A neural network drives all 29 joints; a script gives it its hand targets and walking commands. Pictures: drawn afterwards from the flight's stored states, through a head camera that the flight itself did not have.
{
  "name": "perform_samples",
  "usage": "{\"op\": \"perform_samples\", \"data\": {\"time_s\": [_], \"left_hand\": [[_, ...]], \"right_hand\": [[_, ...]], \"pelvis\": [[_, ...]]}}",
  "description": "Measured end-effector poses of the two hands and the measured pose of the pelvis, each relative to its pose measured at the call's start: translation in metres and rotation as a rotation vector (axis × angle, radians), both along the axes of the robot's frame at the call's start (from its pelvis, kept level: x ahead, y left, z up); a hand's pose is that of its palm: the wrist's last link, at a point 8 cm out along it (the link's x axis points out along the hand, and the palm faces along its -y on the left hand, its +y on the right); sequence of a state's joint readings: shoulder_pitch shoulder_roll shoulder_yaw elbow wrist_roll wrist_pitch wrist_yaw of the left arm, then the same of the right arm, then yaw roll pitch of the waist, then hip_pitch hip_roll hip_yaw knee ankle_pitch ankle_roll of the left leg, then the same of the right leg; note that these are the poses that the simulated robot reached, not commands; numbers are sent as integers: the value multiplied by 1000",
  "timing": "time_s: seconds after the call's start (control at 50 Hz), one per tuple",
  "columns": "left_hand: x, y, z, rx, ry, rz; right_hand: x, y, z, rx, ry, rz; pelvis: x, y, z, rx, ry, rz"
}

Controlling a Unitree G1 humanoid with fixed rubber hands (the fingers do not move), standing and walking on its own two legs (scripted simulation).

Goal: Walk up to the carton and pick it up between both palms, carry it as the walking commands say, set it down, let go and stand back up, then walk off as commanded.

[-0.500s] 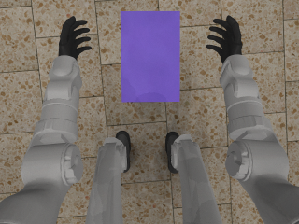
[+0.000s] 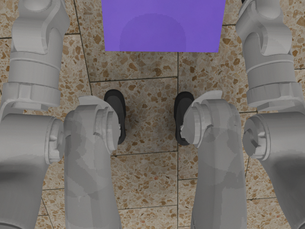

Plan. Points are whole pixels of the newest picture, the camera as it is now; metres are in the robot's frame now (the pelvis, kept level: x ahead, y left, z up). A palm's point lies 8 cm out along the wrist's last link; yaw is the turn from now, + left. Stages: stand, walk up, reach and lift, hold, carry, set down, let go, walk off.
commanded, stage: reach and lift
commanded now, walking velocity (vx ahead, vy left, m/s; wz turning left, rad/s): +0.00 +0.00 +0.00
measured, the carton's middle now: out of the picture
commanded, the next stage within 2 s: none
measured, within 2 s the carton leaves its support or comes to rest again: leaves its support in 1.82 s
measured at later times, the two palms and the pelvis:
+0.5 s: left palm out of the picture +0.55 +0.18 -0.26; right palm out of the picture +0.54 -0.20 -0.26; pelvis -0.01 +0.00 -0.07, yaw +0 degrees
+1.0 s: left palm out of the picture +0.55 +0.14 -0.24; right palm out of the picture +0.52 -0.17 -0.24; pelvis -0.01 -0.01 -0.07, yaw +0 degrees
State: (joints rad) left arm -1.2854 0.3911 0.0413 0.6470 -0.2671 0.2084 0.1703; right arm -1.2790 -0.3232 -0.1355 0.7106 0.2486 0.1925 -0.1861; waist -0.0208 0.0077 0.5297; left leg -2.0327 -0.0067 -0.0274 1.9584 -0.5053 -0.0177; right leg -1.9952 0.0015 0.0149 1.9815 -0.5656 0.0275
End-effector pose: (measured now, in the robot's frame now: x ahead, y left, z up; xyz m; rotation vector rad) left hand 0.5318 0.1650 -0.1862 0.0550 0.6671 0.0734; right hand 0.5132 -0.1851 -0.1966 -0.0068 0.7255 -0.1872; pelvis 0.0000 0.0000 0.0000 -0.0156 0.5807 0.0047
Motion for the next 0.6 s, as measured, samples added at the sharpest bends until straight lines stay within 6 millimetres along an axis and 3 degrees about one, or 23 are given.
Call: {"op": "perform_samples", "data": {"time_s": [0.1,0.2,0.32,0.44,0.52,0.6], "left_hand": [[17,-6,-2,12,1,3],[10,-3,-21,42,63,11],[-4,3,-52,47,115,17],[10,11,-65,54,47,23],[20,8,-72,46,26,15],[26,1,-64,40,21,-7]], "right_hand": [[3,-15,-3,-41,5,-28],[7,-24,-7,-37,-14,-18],[7,-9,-32,-5,34,40],[11,2,-64,-8,54,57],[24,-15,-62,-29,-19,0],[21,-21,-56,-26,-31,-7]], "pelvis": [[-4,2,-25,-6,-44,2],[-6,3,-43,-11,-53,-8],[-6,-1,-62,3,-5,-18],[-10,-5,-70,9,-33,-10],[-6,-4,-74,4,-18,-5],[0,-3,-76,-2,-43,-10]]}}
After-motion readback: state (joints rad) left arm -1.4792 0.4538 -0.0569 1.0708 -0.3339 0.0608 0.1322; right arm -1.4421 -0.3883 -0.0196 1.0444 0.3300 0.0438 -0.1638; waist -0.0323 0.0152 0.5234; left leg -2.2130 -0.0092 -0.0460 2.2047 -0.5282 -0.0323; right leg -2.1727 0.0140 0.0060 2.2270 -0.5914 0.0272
